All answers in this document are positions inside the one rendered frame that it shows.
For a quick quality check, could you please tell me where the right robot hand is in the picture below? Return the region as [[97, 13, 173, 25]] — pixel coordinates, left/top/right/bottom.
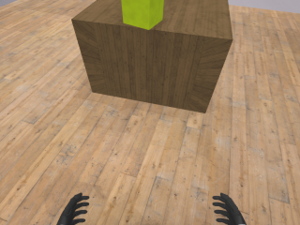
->
[[212, 192, 247, 225]]

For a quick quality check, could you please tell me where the pedestal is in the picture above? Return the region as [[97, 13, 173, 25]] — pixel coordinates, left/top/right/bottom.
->
[[71, 0, 233, 113]]

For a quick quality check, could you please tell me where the carton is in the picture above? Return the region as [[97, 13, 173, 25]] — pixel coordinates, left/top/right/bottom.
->
[[121, 0, 164, 30]]

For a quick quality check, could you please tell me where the left robot hand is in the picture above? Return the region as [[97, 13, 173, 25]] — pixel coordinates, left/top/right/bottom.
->
[[56, 193, 90, 225]]

